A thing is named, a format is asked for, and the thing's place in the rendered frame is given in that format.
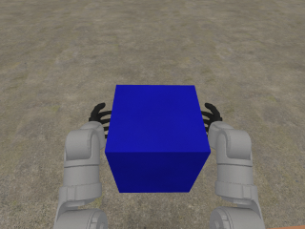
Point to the left robot hand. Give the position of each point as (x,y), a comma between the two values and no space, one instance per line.
(96,116)

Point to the carton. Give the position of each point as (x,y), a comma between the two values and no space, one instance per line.
(157,141)

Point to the right robot forearm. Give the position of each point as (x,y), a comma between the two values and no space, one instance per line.
(234,159)

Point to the left robot upper arm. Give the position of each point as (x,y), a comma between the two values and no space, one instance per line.
(92,218)

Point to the left robot forearm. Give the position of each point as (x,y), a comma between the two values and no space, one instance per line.
(81,183)

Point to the right robot upper arm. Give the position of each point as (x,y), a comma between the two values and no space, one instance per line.
(228,217)

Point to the right robot hand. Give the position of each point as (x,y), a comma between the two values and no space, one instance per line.
(215,116)

